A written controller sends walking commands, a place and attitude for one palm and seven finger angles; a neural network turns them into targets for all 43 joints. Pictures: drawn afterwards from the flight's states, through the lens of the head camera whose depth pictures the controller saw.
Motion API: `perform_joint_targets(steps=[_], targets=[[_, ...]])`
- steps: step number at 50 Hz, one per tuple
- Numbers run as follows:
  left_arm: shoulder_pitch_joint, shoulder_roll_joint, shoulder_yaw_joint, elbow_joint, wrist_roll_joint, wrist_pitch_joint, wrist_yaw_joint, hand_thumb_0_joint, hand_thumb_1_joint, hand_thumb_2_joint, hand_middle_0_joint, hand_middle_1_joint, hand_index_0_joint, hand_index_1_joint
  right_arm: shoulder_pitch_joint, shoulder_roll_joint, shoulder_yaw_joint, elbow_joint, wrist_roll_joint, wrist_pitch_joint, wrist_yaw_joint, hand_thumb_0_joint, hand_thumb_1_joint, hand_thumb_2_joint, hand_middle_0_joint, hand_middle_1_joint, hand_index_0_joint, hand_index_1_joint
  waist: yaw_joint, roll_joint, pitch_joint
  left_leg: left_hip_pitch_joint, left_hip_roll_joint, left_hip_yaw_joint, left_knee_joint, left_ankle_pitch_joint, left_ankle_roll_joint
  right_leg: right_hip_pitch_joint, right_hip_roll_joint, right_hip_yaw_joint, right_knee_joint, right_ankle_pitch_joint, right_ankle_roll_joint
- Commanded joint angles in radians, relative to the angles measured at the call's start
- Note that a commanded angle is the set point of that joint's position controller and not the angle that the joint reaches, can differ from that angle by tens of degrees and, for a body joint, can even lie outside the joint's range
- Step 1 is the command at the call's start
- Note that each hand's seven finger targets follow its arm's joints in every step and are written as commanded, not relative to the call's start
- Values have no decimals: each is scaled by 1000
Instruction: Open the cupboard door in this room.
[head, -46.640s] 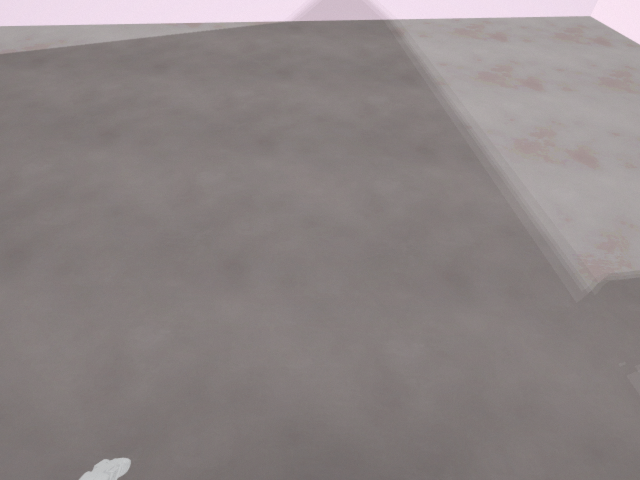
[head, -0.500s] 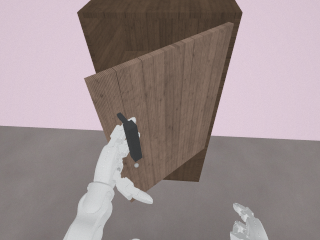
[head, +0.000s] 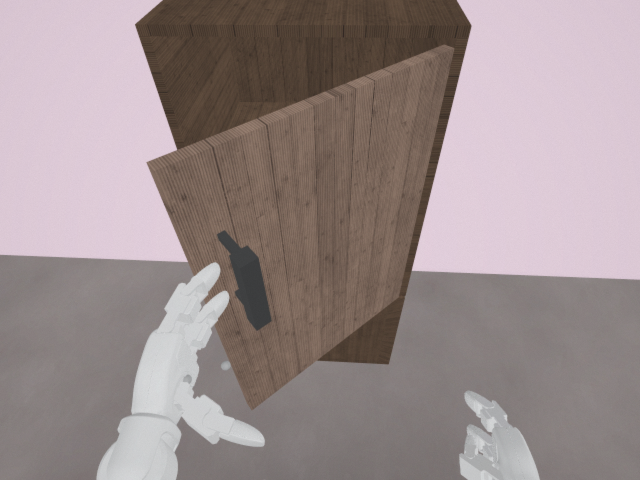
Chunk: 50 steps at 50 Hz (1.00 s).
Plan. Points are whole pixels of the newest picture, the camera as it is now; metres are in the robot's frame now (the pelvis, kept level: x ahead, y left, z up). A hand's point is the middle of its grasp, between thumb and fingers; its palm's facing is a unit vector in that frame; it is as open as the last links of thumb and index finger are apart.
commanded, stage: slide the hand sideways off the handle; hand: left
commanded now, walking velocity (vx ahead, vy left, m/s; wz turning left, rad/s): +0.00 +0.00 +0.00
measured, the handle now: (243, 280) +0.33 +0.12 +0.10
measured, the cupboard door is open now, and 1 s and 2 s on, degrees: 43 43 43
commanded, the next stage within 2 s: draw the hand back to the body in 0.46 s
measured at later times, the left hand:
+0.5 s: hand (165, 409) +0.18 +0.17 +0.09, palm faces +0.02 -1.00 -0.05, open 16.3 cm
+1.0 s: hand (118, 399) +0.17 +0.20 +0.12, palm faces +0.01 -1.00 -0.05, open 16.3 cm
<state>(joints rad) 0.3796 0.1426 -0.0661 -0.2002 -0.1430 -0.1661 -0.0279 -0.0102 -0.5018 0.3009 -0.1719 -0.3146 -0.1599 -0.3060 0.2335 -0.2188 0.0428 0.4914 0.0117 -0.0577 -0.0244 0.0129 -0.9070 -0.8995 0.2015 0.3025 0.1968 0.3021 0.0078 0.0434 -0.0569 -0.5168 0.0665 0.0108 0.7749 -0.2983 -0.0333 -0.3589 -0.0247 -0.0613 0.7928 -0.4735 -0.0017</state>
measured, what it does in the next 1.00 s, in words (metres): stands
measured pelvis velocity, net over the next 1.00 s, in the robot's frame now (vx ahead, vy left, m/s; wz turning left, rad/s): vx -0.01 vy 0.02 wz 0.02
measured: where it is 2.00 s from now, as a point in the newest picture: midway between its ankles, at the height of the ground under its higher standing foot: outside the picture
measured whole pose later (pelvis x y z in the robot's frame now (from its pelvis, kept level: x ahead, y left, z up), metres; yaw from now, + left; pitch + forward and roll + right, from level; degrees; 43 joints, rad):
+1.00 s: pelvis -0.01 +0.02 +0.00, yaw +1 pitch +2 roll -2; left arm 0.52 0.26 0.17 -0.37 -0.31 -0.09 -0.25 -0.01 -0.50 0.30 -0.15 -0.30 -0.15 -0.30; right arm 0.26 -0.23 0.06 0.51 0.05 -0.19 -0.08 0.01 -0.91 -0.90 0.20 0.30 0.20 0.30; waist 0.04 0.06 -0.09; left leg -0.55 0.06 -0.01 0.83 -0.31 -0.01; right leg -0.36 -0.03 -0.08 0.79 -0.46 0.02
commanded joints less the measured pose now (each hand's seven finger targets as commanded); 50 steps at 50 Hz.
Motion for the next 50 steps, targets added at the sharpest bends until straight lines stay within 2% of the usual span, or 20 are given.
perform_joint_targets(steps=[1, 4, 8, 10, 13, 19, 21, 25, 29, 31, 33, 36, 39, 40, 42, 43, 44, 45, 48, 50], targets=[[-115, 53, 42, -273, -21, -98, -33, 0, -500, 300, -150, -300, -150, -300, -98, -97, -48, -168, 2, -80, -8, 0, -900, -900, 200, 300, 200, 300, -15, -33, -109, 186, -59, -11, -73, 45, 55, -141, 43, 4, -155, 220, 1], [-68, 86, 88, -262, -41, -99, -61, 0, -500, 300, -150, -300, -150, -300, -92, -102, -53, -166, 4, -90, -18, 0, -900, -900, 200, 300, 200, 300, -10, -70, -125, 173, -61, -7, -55, 63, 58, -128, 40, 15, -154, 249, 6], [62, 145, 183, -262, -75, -98, -98, 0, -500, 300, -150, -300, -150, -300, -80, -102, -60, -167, 8, -93, -22, 0, -900, -900, 200, 300, 200, 300, 20, -64, -166, 157, -65, -1, -33, 141, 57, -69, 37, 22, -126, 385, 7], [123, 129, 189, -279, -94, -100, -122, 0, -500, 300, -150, -300, -150, -300, -80, -98, -62, -176, 13, -91, -20, 0, -900, -900, 200, 300, 200, 300, 25, -61, -168, 150, -69, 5, -26, 171, 55, -53, 32, 19, -110, 466, 15], [152, 159, 238, -277, -123, -103, -149, 0, -500, 300, -150, -300, -150, -300, -85, -97, -65, -173, 16, -86, -26, 0, -900, -900, 200, 300, 200, 300, 23, -93, -135, 119, -72, 2, -8, 167, 55, -50, 26, 35, -113, 526, 29], [175, 174, 251, -324, -163, -154, -226, 0, -500, 300, -150, -300, -150, -300, -70, -104, -72, -179, 21, -103, -31, 0, -900, -900, 200, 300, 200, 300, 7, -45, -129, 109, -76, -9, 22, 175, 57, -93, 23, 40, -94, 551, 34], [179, 193, 279, -306, -180, -166, -254, 0, -500, 300, -150, -300, -150, -300, -64, -107, -75, -172, 23, -111, -36, 0, -900, -900, 200, 300, 200, 300, 3, -63, -125, 95, -77, -14, 32, 156, 56, -112, 24, 46, -97, 523, 36], [86, 176, 245, -280, -197, -172, -283, 0, -500, 300, -150, -300, -150, -300, -64, -119, -71, -163, 25, -135, -46, 0, -900, -900, 200, 300, 200, 300, -18, -60, -90, 75, -75, -26, 45, 88, 56, -173, 27, 56, -116, 356, 28], [58, 193, 259, -275, -192, -152, -271, 0, -500, 300, -150, -300, -150, -300, -70, -124, -74, -159, 28, -153, -52, 0, -900, -900, 200, 300, 200, 300, -7, -52, -130, 85, -69, -29, 38, 69, 58, -175, 31, 52, -119, 268, 17], [47, 209, 271, -315, -183, -136, -253, 0, -500, 300, -150, -300, -150, -300, -81, -118, -68, -169, 29, -158, -52, 0, -900, -900, 200, 300, 200, 300, 13, 0, -153, 107, -68, -30, 10, 69, 57, -160, 36, 35, -110, 238, 5], [69, 253, 325, -328, -176, -115, -227, 0, -500, 300, -150, -300, -150, -300, -91, -110, -68, -166, 29, -161, -52, 0, -900, -900, 200, 300, 200, 300, 33, -8, -171, 111, -63, -32, -7, 74, 57, -137, 42, 25, -109, 232, 2], [126, 223, 322, -332, -180, -79, -214, 0, -500, 300, -150, -300, -150, -300, -97, -97, -62, -171, 36, -156, -49, 0, -900, -900, 200, 300, 200, 300, 41, 18, -145, 121, -62, -26, -33, 73, 53, -130, 47, 2, -113, 243, 0], [139, 217, 321, -324, -191, -36, -214, 0, -500, 300, -150, -300, -150, -300, -113, -102, -55, -173, 41, -155, -48, 0, -900, -900, 200, 300, 200, 300, 41, -2, -101, 113, -58, -30, -57, 39, 51, -131, 52, -6, -136, 203, 2], [127, 204, 306, -321, -194, -21, -219, 0, -500, 300, -150, -300, -150, -300, -113, -103, -52, -174, 42, -156, -50, 0, -900, -900, 200, 300, 200, 300, 31, -9, -75, 112, -58, -31, -64, 16, 52, -146, 53, -7, -148, 176, 5], [90, 210, 298, -358, -195, -9, -223, 0, -500, 300, -150, -300, -150, -300, -111, -111, -48, -175, 42, -167, -53, 0, -900, -900, 200, 300, 200, 300, 27, 17, -66, 131, -55, -39, -83, -11, 50, -156, 57, -13, -159, 137, 3], [82, 213, 296, -369, -196, -5, -221, 0, -500, 300, -150, -300, -150, -300, -116, -114, -45, -174, 40, -173, -53, 0, -900, -900, 200, 300, 200, 300, 23, -9, -60, 127, -53, -45, -86, -19, 53, -149, 59, -14, -165, 125, 4], [71, 220, 294, -391, -192, -2, -221, 0, -500, 300, -150, -300, -150, -300, -113, -116, -45, -174, 42, -179, -54, 0, -900, -900, 200, 300, 200, 300, 23, 21, -60, 135, -54, -44, -92, -34, 53, -159, 58, -11, -171, 104, 3], [54, 222, 293, -405, -190, 0, -219, 0, -500, 300, -150, -300, -150, -300, -104, -119, -42, -172, 42, -185, -57, 0, -900, -900, 200, 300, 200, 300, 16, 10, -62, 145, -52, -50, -98, -43, 53, -163, 60, -18, -172, 94, 2], [41, 261, 337, -410, -187, 4, -212, 0, -500, 300, -150, -300, -150, -300, -104, -121, -40, -156, 39, -199, -60, 0, -900, -900, 200, 300, 200, 300, 24, 4, -61, 151, -52, -57, -108, -53, 52, -150, 62, -18, -183, 84, -1], [23, 261, 344, -417, -189, 9, -214, 0, -430, 330, -153, -300, -153, -300, -102, -121, -38, -153, 41, -204, -64, 0, -900, -900, 200, 300, 200, 300, 24, 27, -65, 165, -53, -58, -121, -69, 48, -147, 60, -22, -187, 68, -1]])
